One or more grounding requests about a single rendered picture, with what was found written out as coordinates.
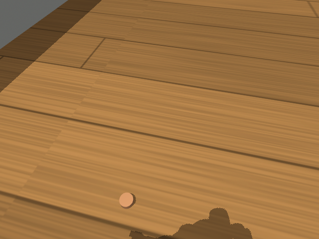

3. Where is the tin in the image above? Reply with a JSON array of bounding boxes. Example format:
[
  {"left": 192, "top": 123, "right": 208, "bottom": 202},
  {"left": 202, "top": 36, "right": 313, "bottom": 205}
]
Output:
[{"left": 119, "top": 193, "right": 134, "bottom": 209}]

